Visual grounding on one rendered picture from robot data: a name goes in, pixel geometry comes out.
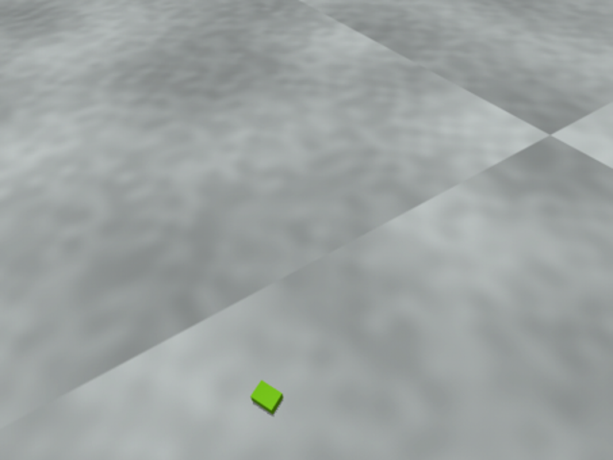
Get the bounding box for small box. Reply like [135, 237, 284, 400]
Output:
[251, 380, 283, 414]

